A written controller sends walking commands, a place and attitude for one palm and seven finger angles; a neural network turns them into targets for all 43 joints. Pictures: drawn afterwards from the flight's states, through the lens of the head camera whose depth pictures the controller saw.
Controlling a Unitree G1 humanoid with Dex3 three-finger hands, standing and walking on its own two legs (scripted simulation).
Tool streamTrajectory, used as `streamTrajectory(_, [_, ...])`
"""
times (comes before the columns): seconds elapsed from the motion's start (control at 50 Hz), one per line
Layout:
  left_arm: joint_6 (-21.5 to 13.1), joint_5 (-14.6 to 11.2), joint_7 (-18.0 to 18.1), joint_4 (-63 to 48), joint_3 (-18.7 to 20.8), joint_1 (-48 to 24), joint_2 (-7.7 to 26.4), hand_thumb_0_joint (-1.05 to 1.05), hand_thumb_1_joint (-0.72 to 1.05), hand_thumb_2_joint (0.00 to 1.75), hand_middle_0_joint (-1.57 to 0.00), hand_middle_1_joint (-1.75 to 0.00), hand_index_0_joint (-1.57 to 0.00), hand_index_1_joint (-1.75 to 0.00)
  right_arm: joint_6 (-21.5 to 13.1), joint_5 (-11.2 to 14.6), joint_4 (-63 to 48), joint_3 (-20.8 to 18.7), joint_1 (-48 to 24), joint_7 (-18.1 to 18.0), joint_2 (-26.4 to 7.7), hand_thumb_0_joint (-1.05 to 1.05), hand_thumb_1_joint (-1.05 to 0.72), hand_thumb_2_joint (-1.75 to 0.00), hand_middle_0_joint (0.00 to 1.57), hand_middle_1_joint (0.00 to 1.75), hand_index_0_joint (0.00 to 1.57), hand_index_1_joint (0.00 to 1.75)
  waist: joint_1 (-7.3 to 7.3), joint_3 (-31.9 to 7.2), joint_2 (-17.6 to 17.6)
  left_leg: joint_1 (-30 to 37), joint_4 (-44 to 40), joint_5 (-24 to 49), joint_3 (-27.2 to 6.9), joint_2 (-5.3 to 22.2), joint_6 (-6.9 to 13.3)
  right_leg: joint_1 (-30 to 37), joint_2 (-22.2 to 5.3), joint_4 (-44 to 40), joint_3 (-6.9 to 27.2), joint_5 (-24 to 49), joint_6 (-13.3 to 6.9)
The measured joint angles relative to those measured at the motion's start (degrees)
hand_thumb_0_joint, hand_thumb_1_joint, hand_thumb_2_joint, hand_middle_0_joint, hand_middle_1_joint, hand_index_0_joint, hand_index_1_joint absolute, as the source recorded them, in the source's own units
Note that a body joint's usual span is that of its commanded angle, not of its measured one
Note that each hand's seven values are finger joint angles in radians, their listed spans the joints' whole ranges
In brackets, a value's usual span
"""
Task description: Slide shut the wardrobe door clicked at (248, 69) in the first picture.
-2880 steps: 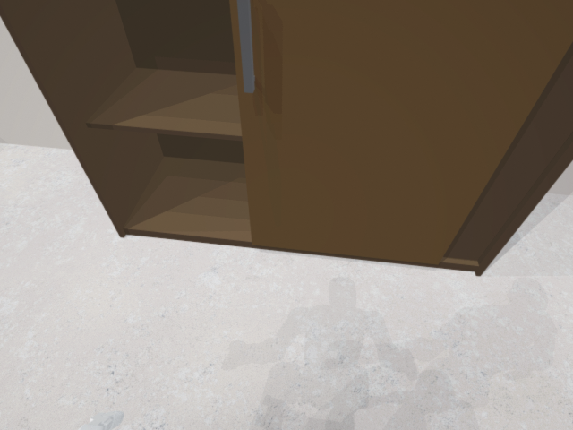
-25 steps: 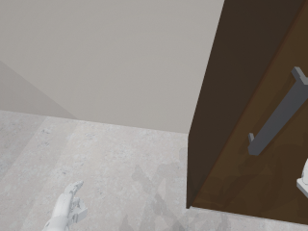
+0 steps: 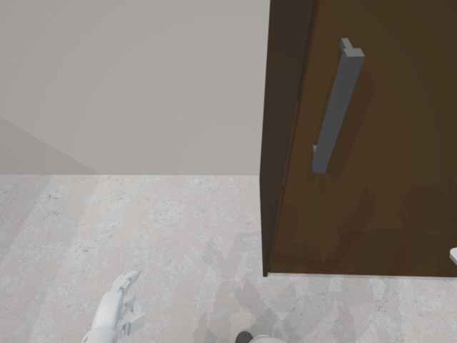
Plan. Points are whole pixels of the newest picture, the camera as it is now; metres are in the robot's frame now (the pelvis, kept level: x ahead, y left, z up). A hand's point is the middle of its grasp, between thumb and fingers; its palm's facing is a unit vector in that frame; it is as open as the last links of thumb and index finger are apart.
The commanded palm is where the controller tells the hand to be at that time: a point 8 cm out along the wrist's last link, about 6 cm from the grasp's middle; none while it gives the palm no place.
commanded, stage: step back with the hand held close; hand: right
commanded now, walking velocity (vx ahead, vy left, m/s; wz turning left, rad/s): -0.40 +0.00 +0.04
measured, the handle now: (330, 114) +0.46 -0.19 +0.16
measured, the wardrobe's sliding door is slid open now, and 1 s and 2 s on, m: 0.01 0.01 0.01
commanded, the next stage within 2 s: stop stepping back and stand still in 0.14 s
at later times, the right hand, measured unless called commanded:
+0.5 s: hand out of the picture +0.12 -0.33 +0.19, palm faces +0.36 +0.87 -0.34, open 7.4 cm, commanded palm +0.05 -0.36 +0.19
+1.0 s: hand out of the picture +0.04 -0.35 +0.18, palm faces +0.32 +0.82 -0.47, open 7.4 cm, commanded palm -0.02 -0.41 +0.19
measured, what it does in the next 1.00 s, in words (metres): walks backwards: right foot, then left foot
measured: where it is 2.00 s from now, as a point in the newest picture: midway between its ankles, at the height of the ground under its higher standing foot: outside the picture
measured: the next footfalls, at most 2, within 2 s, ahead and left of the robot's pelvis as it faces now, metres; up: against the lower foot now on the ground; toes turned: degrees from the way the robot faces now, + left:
right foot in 0.30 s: +0.06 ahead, -0.12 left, +0.00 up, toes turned +5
left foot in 0.64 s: -0.10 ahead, -0.02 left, +0.00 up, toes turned +0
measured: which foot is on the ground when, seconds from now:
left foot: down 0.00-0.28, up 0.30-0.62, down 0.64-1.00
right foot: down 0.00-0.16, up 0.18-0.28, down 0.30-0.58, up 0.60-0.78, down 0.80-1.00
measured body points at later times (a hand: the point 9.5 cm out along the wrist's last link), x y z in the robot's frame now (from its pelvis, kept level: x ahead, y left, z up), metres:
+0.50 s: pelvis -0.11 -0.07 +0.02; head -0.10 -0.15 +0.47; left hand +0.03 +0.15 -0.04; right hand +0.09 -0.37 +0.21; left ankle -0.14 +0.06 -0.65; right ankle +0.02 -0.12 -0.72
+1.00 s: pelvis -0.18 -0.12 -0.01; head -0.18 -0.14 +0.44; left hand -0.05 +0.11 -0.09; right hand +0.02 -0.39 +0.21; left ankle -0.17 -0.04 -0.73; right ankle -0.12 -0.27 -0.70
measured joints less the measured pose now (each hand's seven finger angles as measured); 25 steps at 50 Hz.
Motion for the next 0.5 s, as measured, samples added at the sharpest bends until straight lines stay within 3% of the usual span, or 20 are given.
streamTrajectory(0.08, [-0.6,0.9,0.2,-0.6,0.7,-1.0,0.1,0.01,0.9,0.89,-0.21,-0.3,-0.21,-0.3,-0.6,-0.5,1.4,-1.5,-3.5,0.2,-1.2,0.02,-0.89,-0.9,0.22,0.3,0.21,0.3,1.12,-0.1,-0.7,-1.4,4.4,-5.4,0.5,-1.4,1.9,0.8,-0.2,-4.5,0.6,3.4,0.3])
streamTrajectory(0.12, [-0.7,0.9,-0.2,-1.2,1.4,-1.2,0.1,0.01,0.9,0.89,-0.21,-0.3,-0.21,-0.3,-0.8,0.0,2.5,-2.6,-4.6,0.3,-2.3,0.02,-0.89,-0.9,0.22,0.3,0.22,0.3,1.76,-0.4,-1.1,-0.9,4.4,-6.9,1.7,-2.0,2.9,0.5,-0.5,-7.1,0.2,4.5,1.9])
streamTrajectory(0.16, [-0.8,0.0,-0.8,-2.1,1.4,-1.4,0.1,0.01,0.9,0.89,-0.2,-0.3,-0.2,-0.3,-1.3,0.9,1.7,-4.4,-3.0,-0.1,-4.0,0.02,-0.89,-0.9,0.22,0.3,0.21,0.3,1.52,-1.1,0.5,0.0,-1.2,-6.0,1.2,-0.5,4.4,-3.0,0.1,-3.3,-1.6,-1.4,4.0])
streamTrajectory(0.2, [-0.7,-0.3,-1.5,-1.2,1.6,-2.4,0.7,0.01,0.9,0.89,-0.21,-0.3,-0.2,-0.3,-2.1,1.1,0.1,-4.7,-0.4,-0.3,-3.3,0.01,-0.89,-0.9,0.21,0.3,0.21,0.3,-0.07,-0.1,1.4,-1.5,-0.4,2.1,-0.2,0.3,2.0,-7.0,0.7,11.5,0.6,-11.2,5.9])
streamTrajectory(0.24, [-0.2,0.0,-2.0,0.3,1.7,-1.7,0.4,0.01,0.9,0.89,-0.2,-0.3,-0.2,-0.3,-2.3,0.7,-1.2,-3.6,1.3,0.1,-2.1,0.01,-0.89,-0.9,0.21,0.3,0.21,0.3,-1.36,-0.5,3.3,-2.0,0.8,2.5,-2.4,1.0,-0.6,-6.7,0.7,22.0,2.9,-17.5,6.1])
streamTrajectory(0.28, [0.1,0.1,-1.6,0.5,0.8,-0.2,0.1,0.01,0.9,0.89,-0.2,-0.3,-0.2,-0.3,-1.7,0.2,-2.5,-2.8,1.0,0.2,-1.5,0.01,-0.89,-0.9,0.21,0.3,0.21,0.3,-1.28,-1.4,6.1,-3.6,3.4,1.4,-3.5,2.4,-2.1,-1.0,-0.6,16.0,4.3,-14.8,6.0])
streamTrajectory(0.3, [-0.3,0.1,-1.1,0.0,0.6,0.4,0.7,0.01,0.9,0.89,-0.21,-0.3,-0.2,-0.3,-1.4,0.2,-2.7,-2.2,-0.5,0.2,-1.2,0.01,-0.89,-0.9,0.21,0.3,0.21,0.3,-0.64,-1.6,5.9,-5.7,7.4,-0.2,-2.7,2.5,-1.8,1.1,-1.4,11.1,5.5,-10.1,4.8])
streamTrajectory(0.34, [-1.8,0.6,-0.2,1.1,1.3,-0.9,0.4,0.01,0.9,0.89,-0.2,-0.3,-0.2,-0.3,-0.7,-0.4,-0.6,-1.3,-6.1,-0.4,-0.8,0.01,-0.89,-0.9,0.21,0.3,0.21,0.3,0.27,1.1,6.1,-9.7,19.1,-8.0,-3.9,2.2,-0.7,0.6,-0.2,11.3,5.5,-7.6,1.7])
streamTrajectory(0.38, [-2.8,0.6,-0.4,2.3,1.2,-1.9,-0.8,0.01,0.9,0.89,-0.2,-0.3,-0.2,-0.3,-0.1,-0.5,1.7,-1.8,-8.9,-1.0,-0.6,0.02,-0.89,-0.9,0.21,0.3,0.21,0.3,1.16,2.9,5.4,-12.1,26.9,-9.9,-4.4,0.4,-0.1,1.6,-0.6,9.2,5.4,-6.3,0.6])
streamTrajectory(0.44, [-3.2,0.5,-1.9,2.0,0.4,-0.3,-3.5,0.01,0.9,0.89,-0.2,-0.3,-0.2,-0.3,2.1,0.0,-0.1,-3.5,-6.4,-1.4,-1.5,0.02,-0.89,-0.9,0.21,0.3,0.21,0.3,3.23,2.5,5.0,-12.4,30.2,-8.7,-2.0,-1.2,0.2,4.4,-2.0,1.9,5.5,-3.0,2.2])
streamTrajectory(0.5, [-2.7,0.7,-3.0,1.7,-0.5,2.9,-5.4,0.01,0.9,0.89,-0.2,-0.3,-0.2,-0.3,3.1,0.4,-4.6,-3.3,-0.3,-1.5,-1.8,0.02,-0.89,-0.9,0.21,0.3,0.21,0.3,3.85,-0.1,5.0,-9.3,26.9,-8.5,2.1,-2.1,0.6,7.4,-3.2,-6.6,5.0,-2.6,5.8])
